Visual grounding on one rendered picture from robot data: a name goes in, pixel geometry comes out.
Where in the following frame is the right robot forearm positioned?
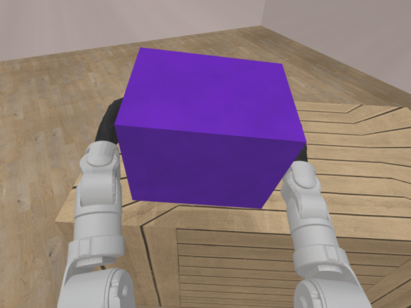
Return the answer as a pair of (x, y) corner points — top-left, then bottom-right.
(281, 161), (372, 308)

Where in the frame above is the left robot forearm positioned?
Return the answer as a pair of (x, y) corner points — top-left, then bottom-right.
(57, 141), (125, 308)

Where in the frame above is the right robot hand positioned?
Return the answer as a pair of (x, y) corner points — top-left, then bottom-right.
(294, 144), (308, 162)

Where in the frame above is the pedestal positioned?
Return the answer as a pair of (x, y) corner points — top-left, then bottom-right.
(55, 91), (411, 308)

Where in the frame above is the carton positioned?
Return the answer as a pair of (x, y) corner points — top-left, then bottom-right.
(114, 47), (307, 209)

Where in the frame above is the robot right upper arm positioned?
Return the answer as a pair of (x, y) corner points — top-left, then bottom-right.
(293, 278), (371, 308)

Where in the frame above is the left robot hand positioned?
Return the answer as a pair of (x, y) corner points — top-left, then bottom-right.
(95, 98), (123, 145)

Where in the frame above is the robot left upper arm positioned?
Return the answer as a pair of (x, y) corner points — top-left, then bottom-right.
(58, 268), (136, 308)

